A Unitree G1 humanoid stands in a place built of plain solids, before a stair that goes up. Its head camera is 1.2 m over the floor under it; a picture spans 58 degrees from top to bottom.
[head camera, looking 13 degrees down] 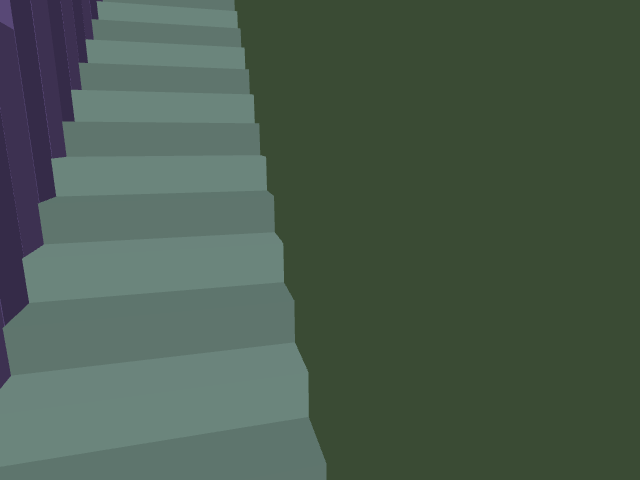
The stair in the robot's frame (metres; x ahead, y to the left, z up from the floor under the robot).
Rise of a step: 0.19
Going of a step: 0.25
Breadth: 1.05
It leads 15 degrees to the left of straight ahead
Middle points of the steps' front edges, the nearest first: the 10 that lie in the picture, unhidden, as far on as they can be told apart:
1.30 0.55 0.37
1.55 0.61 0.56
1.79 0.67 0.74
2.03 0.74 0.93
2.27 0.80 1.11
2.51 0.86 1.30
2.76 0.93 1.48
3.00 0.99 1.67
3.24 1.05 1.85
3.48 1.12 2.04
